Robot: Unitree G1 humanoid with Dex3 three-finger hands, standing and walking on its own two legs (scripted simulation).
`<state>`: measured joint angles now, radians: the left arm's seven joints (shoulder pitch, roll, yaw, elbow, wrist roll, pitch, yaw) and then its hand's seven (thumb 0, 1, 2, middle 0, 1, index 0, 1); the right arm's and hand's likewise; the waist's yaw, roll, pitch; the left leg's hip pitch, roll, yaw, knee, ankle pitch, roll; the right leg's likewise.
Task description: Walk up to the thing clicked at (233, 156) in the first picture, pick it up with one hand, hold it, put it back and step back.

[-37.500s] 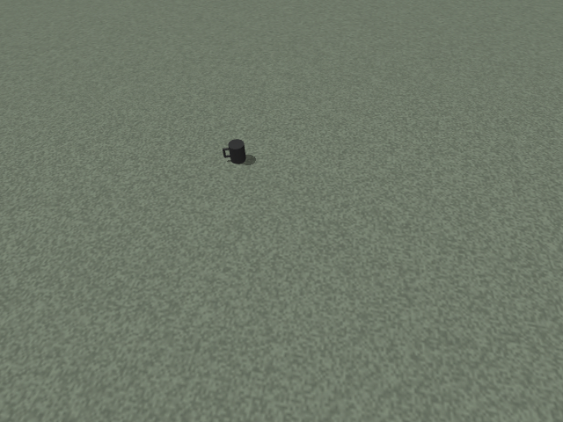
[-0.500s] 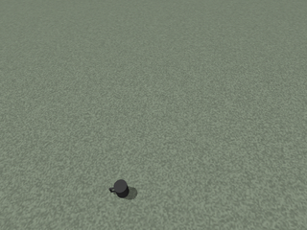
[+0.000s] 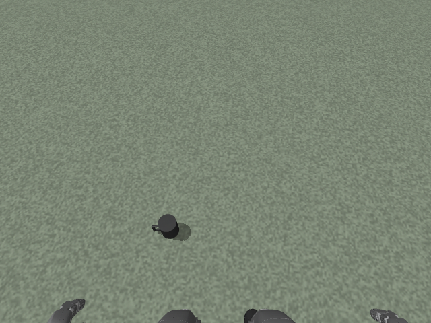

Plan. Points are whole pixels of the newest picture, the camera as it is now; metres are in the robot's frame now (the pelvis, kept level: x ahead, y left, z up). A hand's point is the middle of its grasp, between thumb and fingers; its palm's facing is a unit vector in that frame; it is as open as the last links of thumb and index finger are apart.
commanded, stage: step back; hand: left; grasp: from above
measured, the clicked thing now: (165, 227) +0.52 +0.24 -0.72
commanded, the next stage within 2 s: none
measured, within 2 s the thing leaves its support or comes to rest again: neither
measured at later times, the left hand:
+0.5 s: hand out of the picture +0.03 +0.29 -0.16, palm faces -0.10 -0.91 -0.40, open 7.4 cm
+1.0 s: hand out of the picture -0.10 +0.31 -0.16, palm faces -0.02 -0.94 -0.34, open 7.4 cm
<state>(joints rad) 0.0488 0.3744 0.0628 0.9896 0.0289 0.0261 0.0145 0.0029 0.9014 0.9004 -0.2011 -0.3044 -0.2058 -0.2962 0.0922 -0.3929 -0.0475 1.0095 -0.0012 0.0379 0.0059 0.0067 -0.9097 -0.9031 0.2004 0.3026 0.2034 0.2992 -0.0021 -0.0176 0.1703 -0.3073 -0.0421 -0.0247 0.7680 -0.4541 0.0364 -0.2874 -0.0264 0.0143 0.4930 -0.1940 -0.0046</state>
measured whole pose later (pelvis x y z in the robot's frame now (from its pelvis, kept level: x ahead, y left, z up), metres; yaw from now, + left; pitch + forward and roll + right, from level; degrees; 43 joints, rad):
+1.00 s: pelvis -0.23 +0.05 +0.00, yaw +0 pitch -3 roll -2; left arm 0.11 0.38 0.08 0.81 0.03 0.09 0.01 0.00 0.90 0.90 -0.20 -0.30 -0.20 -0.30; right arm 0.20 -0.36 -0.03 0.90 -0.05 0.02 -0.01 0.01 -0.91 -0.90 0.20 0.30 0.21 0.30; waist -0.02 -0.04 0.18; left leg -0.23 -0.02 -0.06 0.59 -0.31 0.04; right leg -0.50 0.12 0.14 1.08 -0.49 -0.01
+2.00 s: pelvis -0.58 -0.02 -0.02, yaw -4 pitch -2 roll +0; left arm 0.20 0.41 0.07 0.85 0.03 0.05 0.00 0.00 0.90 0.90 -0.20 -0.30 -0.20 -0.30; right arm 0.12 -0.38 -0.04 0.81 -0.05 0.02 -0.01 0.01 -0.90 -0.90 0.20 0.30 0.21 0.30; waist 0.03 -0.05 0.14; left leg -0.39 0.04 0.02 0.62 -0.21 0.01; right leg -0.25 0.01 0.09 0.79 -0.50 0.02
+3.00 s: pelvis -0.57 -0.03 -0.01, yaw +2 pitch -2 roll +1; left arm 0.10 0.37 0.05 0.99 0.02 -0.02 0.01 0.00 0.90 0.90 -0.20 -0.30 -0.21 -0.30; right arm 0.17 -0.36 -0.04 1.04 -0.03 0.01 0.00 0.01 -0.91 -0.90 0.20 0.30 0.20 0.30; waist 0.03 -0.01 0.11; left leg -0.23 -0.02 -0.01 0.61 -0.35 0.00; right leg -0.34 -0.08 -0.02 0.68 -0.30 0.02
